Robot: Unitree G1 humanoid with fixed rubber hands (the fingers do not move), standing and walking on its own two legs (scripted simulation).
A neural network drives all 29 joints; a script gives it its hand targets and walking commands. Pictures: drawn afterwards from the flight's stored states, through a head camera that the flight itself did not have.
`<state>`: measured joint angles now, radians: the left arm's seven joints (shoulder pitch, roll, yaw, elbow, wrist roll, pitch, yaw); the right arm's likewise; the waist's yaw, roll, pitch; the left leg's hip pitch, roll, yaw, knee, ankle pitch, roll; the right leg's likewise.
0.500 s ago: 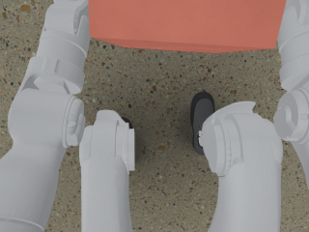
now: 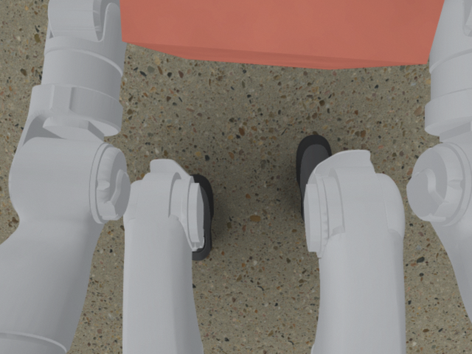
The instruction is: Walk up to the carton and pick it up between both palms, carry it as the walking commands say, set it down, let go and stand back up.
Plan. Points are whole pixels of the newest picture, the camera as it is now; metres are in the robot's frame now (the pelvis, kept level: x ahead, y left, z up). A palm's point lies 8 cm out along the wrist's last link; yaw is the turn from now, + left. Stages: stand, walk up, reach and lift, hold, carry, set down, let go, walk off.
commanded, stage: reach and lift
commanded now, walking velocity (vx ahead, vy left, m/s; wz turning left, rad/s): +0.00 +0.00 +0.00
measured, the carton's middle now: out of the picture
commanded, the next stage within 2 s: none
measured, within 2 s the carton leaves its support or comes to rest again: neither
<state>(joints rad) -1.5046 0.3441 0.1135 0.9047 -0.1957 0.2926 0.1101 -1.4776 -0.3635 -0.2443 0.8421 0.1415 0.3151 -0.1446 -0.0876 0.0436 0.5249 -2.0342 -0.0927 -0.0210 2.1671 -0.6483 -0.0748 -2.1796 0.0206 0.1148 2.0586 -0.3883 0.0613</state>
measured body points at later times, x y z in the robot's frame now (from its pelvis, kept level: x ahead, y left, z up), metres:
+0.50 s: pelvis +0.00 +0.00 +0.03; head +0.36 -0.05 +0.28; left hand +0.58 +0.10 -0.11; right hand +0.54 -0.25 -0.11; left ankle +0.11 +0.13 -0.36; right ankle +0.17 -0.14 -0.36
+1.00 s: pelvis -0.02 +0.00 +0.08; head +0.33 -0.06 +0.34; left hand +0.56 +0.10 -0.03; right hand +0.52 -0.25 -0.04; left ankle +0.11 +0.13 -0.36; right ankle +0.17 -0.14 -0.36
